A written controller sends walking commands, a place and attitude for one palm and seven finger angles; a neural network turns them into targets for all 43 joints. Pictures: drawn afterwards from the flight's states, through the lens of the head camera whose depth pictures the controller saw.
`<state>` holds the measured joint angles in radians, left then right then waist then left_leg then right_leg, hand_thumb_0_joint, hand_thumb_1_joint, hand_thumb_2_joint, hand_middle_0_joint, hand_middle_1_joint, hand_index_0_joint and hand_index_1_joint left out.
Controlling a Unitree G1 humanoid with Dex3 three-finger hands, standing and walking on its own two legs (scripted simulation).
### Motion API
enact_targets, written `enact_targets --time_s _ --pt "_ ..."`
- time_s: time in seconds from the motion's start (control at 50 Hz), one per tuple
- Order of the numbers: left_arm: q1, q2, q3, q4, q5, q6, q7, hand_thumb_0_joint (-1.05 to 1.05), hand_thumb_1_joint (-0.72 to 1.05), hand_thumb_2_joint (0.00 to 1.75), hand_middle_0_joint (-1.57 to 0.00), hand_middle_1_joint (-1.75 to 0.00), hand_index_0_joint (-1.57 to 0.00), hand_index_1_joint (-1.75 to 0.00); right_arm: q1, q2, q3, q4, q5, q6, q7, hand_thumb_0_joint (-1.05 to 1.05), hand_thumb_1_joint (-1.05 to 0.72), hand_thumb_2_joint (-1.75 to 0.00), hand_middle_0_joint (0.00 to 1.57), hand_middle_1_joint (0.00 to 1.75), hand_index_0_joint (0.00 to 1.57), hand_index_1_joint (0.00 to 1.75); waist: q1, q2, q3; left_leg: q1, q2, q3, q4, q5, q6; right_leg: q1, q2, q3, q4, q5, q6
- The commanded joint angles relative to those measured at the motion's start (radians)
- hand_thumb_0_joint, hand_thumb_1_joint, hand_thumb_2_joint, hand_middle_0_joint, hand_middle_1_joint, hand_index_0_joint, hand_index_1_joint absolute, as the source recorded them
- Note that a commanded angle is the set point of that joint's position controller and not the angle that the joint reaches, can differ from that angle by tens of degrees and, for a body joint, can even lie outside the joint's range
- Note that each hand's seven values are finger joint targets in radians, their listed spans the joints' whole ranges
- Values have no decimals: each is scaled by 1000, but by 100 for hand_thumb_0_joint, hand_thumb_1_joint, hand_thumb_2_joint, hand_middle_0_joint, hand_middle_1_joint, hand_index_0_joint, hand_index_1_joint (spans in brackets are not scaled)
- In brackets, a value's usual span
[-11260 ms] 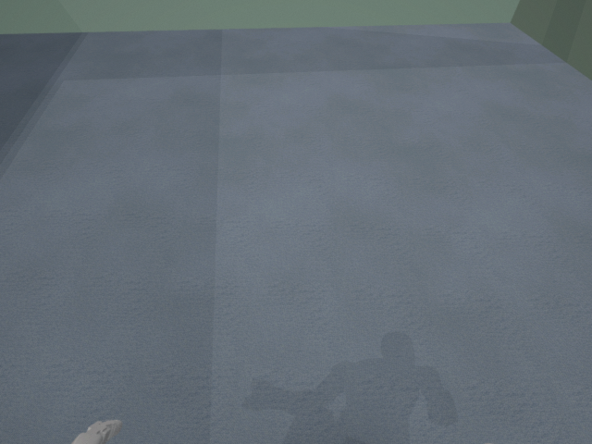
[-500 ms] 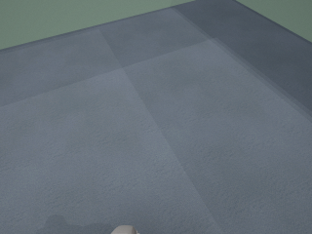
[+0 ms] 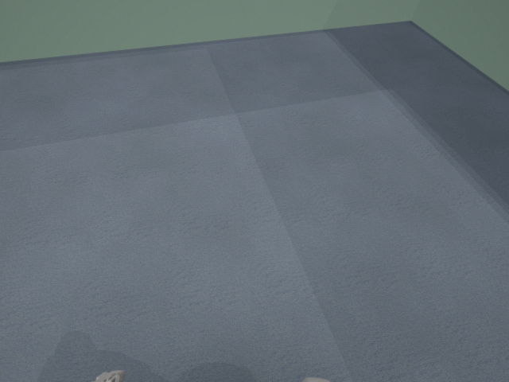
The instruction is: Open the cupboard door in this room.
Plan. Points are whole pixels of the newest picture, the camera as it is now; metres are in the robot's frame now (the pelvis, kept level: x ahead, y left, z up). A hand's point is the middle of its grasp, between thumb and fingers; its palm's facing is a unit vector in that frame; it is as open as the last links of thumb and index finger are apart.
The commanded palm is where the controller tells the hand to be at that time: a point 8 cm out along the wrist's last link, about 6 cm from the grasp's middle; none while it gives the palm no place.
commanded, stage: turn or walk to find it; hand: left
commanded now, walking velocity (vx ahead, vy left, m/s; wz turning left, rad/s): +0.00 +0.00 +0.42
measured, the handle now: out of the picture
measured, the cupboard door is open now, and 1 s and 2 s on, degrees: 0 0 0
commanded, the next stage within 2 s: none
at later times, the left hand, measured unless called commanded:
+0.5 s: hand out of the picture -0.02 +0.15 -0.16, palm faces +0.26 -0.93 -0.27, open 7.3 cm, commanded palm none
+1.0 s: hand out of the picture -0.08 +0.21 -0.17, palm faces +0.44 -0.86 -0.24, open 7.3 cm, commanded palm none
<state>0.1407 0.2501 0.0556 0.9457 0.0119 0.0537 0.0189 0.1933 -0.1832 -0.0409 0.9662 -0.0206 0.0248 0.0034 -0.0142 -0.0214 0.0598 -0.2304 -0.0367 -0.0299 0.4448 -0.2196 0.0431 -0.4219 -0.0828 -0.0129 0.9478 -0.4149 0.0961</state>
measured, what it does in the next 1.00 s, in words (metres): steps on the spot, turning left: right foot, then left foot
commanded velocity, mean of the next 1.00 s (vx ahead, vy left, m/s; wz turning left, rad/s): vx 0.00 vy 0.00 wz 0.42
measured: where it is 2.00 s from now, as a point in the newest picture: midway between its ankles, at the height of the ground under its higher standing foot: outside the picture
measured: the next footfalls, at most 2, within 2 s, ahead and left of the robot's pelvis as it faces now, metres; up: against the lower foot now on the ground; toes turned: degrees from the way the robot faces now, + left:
right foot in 0.14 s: +0.03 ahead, -0.14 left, +0.00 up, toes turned +1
left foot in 0.66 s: -0.06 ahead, +0.09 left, +0.00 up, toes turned +23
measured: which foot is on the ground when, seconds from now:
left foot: down 0.00-0.14, up 0.16-0.64, down 0.66-1.00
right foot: up 0.00-0.12, down 0.14-0.66, up 0.68-1.00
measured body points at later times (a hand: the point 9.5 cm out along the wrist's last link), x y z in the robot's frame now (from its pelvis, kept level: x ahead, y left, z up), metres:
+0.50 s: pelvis -0.03 -0.05 +0.00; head +0.01 -0.07 +0.45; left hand -0.03 +0.20 -0.14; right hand +0.07 -0.30 -0.16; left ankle -0.10 +0.10 -0.67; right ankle -0.01 -0.14 -0.74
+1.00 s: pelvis -0.06 -0.01 +0.00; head -0.04 +0.01 +0.45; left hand -0.10 +0.25 -0.15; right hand +0.11 -0.20 -0.14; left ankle -0.09 +0.08 -0.74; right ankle -0.02 -0.16 -0.68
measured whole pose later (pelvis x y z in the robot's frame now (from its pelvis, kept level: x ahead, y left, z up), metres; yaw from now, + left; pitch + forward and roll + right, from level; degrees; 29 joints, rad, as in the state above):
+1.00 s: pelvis -0.06 -0.01 +0.00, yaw +25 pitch +0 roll -1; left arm 0.17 0.24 0.05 0.97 0.01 0.06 0.02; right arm 0.17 -0.18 -0.04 0.96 -0.02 0.02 0.00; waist 0.00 -0.02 0.06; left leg -0.23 -0.03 -0.02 0.44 -0.22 0.04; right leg -0.42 -0.08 -0.02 0.96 -0.42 0.09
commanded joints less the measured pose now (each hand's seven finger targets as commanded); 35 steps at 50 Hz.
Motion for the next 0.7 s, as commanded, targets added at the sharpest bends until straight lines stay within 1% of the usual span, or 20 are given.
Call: enact_targets --time_s 0.0,0.04,0.08,0.1,0.12,0.14,0.16,0.18,0.22,0.26,0.3,0.42,0.52,0.56,0.58,0.6,0.62,0.64,0.66,0.68 --pt "-15 48 8 -92 -4 -28 4 0 90 90 -20 -30 -20 -30 48 -223 -61 -55 -8 -11 -19 0 -90 -90 20 30 20 30 -19 197 -89 89 254 -289 -74 449 138 25 33 -14 -167 -39 -13" --pt "28 51 9 -84 -9 -34 6 0 90 90 -20 -30 -20 -30 36 -222 -64 -58 -7 -9 -17 0 -90 -90 20 30 20 30 1 203 -112 56 240 -304 -42 469 126 109 51 -19 -291 10 -22" --pt "96 67 15 -66 -9 -46 9 0 90 90 -20 -30 -20 -30 26 -210 -65 -66 1 -8 -15 0 -90 -90 20 30 20 30 38 148 -143 -41 188 -286 21 350 72 289 43 -27 -525 204 -30" --pt "124 115 23 -59 -1 -58 13 0 90 90 -20 -30 -20 -30 42 -170 -61 -67 11 -10 -10 0 -90 -90 20 30 20 30 45 33 -162 -164 127 -229 100 168 14 435 -57 56 -618 275 -50" --pt "141 206 40 -60 15 -67 22 0 90 90 -20 -30 -20 -30 54 -101 -50 -86 14 -11 -4 0 -90 -90 20 30 20 30 55 -256 -166 -340 -15 -59 307 -212 -61 527 -309 288 -649 394 -140" --pt "142 215 34 -72 8 -62 20 0 90 90 -20 -30 -20 -30 29 -136 -59 -96 6 0 -10 0 -90 -90 20 30 20 30 63 -244 -139 -330 -15 -46 502 -384 -68 374 -415 325 -647 482 -229" --pt "85 170 34 -83 4 -64 22 0 90 90 -20 -30 -20 -30 40 -152 -65 -72 -2 16 -8 0 -90 -90 20 30 20 30 37 -182 -105 -314 14 -84 638 -326 -68 283 -368 264 -671 384 -247" --pt "26 144 31 -94 3 -63 22 0 90 90 -20 -30 -20 -30 54 -147 -68 -49 -4 27 -2 0 -90 -90 20 30 20 30 11 -179 -48 -317 28 -78 714 -275 -73 217 -320 221 -688 303 -232" --pt "-21 97 13 -104 0 -62 18 0 90 90 -20 -30 -20 -30 88 -133 -67 -22 -4 33 8 0 -90 -90 20 30 20 30 -23 -112 0 -322 48 -47 774 -176 -85 193 -235 90 -658 347 -188" --pt "23 86 8 -95 1 -71 14 0 90 90 -20 -30 -20 -30 104 -120 -61 -8 -3 34 11 0 -90 -90 20 30 20 30 -13 -140 -9 -330 47 -25 781 -123 -103 240 -201 20 -645 438 -168" --pt "65 87 10 -79 2 -73 16 0 90 90 -20 -30 -20 -30 87 -127 -61 -10 -4 37 9 0 -90 -90 20 30 20 30 4 -165 -24 -336 58 -19 772 -116 -116 276 -211 17 -642 453 -180" --pt "130 119 26 -48 15 -67 18 0 90 90 -20 -30 -20 -30 -10 -113 -48 -33 0 36 9 0 -90 -90 20 30 20 30 41 -143 -26 -286 80 24 587 -207 -122 311 -264 12 -629 460 -223" --pt "163 159 39 -21 22 -60 15 0 90 90 -20 -30 -20 -30 -64 -100 -30 -57 13 14 6 0 -90 -90 20 30 20 30 69 -183 -85 -185 76 81 328 -265 -101 374 -294 -11 -542 631 -247" --pt "155 173 40 -15 20 -55 12 0 90 90 -20 -30 -20 -30 -31 -104 -27 -53 15 7 3 0 -90 -90 20 30 20 30 48 -188 -107 -101 57 115 191 -192 -92 354 -284 -42 -494 644 -218" --pt "139 171 42 -12 15 -52 12 0 90 90 -20 -30 -20 -30 0 -113 -29 -45 14 2 3 0 -90 -90 20 30 20 30 24 -171 -122 -21 59 116 83 -94 -85 317 -269 -66 -451 598 -186" --pt "130 158 39 -16 6 -47 9 0 90 90 -20 -30 -20 -30 34 -139 -34 -35 12 -5 5 0 -90 -90 20 30 20 30 -2 -97 -132 100 74 100 -34 50 -72 231 -238 -116 -378 506 -137" --pt "137 116 31 -32 -1 -39 7 0 90 90 -20 -30 -20 -30 63 -215 -50 -36 6 -14 4 0 -90 -90 20 30 20 30 -17 119 -159 231 229 -106 -99 205 -17 59 -144 -166 -212 247 -75" --pt "111 53 10 -68 -1 -31 4 0 90 90 -20 -30 -20 -30 94 -299 -69 -38 2 -12 -4 0 -90 -90 20 30 20 30 -39 340 -130 255 433 -340 -128 511 101 -134 -43 -156 -29 -216 -19" --pt "63 78 12 -74 5 -19 8 0 90 90 -20 -30 -20 -30 105 -308 -69 -25 0 -2 -6 0 -90 -90 20 30 20 30 -53 238 -108 154 463 -285 -124 446 155 -86 -47 -72 80 -225 -36" --pt "41 74 16 -61 9 -10 9 0 90 90 -20 -30 -20 -30 65 -267 -57 -26 -3 -7 -16 0 -90 -90 20 30 20 30 -42 254 -68 87 393 -257 -154 343 137 -94 -56 -30 108 -162 -36"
